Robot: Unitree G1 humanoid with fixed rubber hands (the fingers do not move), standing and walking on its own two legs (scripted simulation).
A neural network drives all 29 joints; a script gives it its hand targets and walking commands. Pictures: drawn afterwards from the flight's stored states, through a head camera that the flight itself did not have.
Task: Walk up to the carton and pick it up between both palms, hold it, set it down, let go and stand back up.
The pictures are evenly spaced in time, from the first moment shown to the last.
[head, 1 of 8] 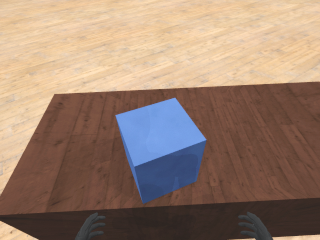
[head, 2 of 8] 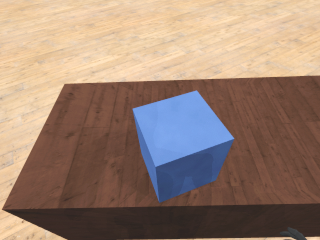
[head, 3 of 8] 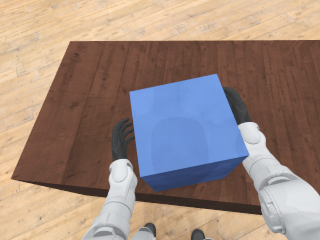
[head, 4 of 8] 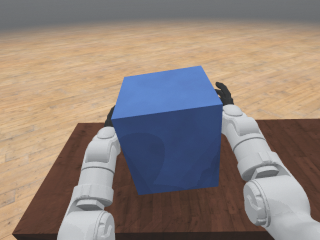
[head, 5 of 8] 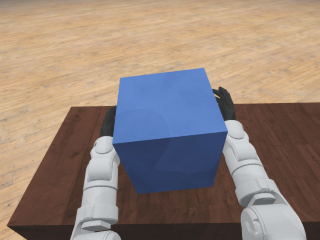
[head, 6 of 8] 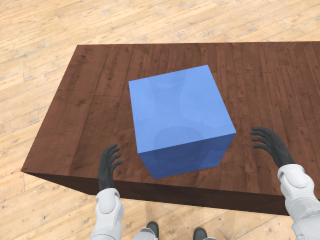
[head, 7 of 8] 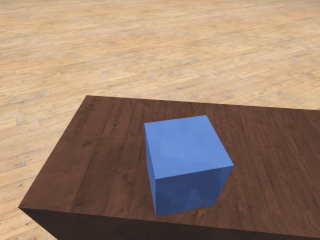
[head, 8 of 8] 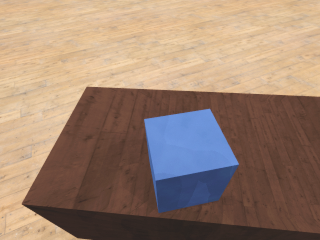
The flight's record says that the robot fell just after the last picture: no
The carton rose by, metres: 0.26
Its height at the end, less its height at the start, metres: +0.00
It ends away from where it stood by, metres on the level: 0.03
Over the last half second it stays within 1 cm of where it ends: yes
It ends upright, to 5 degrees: yes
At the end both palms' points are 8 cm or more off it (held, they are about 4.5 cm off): yes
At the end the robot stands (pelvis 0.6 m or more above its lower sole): yes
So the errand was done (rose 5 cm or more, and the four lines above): yes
